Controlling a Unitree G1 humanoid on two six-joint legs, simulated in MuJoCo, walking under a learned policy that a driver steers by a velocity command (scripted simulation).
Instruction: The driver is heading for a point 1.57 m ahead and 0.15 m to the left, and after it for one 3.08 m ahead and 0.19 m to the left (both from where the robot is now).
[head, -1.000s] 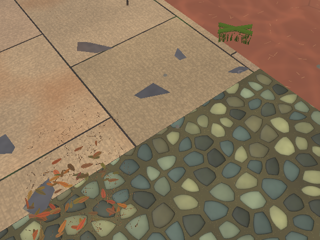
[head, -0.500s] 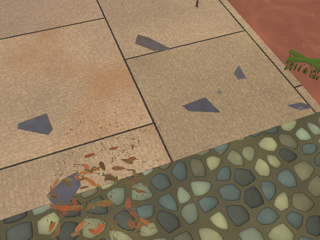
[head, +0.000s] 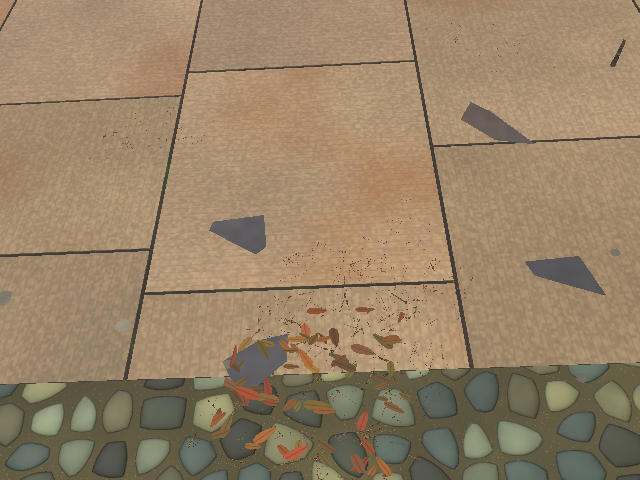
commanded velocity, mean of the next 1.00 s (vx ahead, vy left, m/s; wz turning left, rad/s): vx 0.21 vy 0.00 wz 0.37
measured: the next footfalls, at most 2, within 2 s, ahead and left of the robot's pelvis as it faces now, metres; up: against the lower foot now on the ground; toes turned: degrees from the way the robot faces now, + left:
left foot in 0.18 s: +0.02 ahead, +0.15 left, +0.00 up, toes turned +8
right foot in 0.64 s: +0.11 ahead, -0.06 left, +0.00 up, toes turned +20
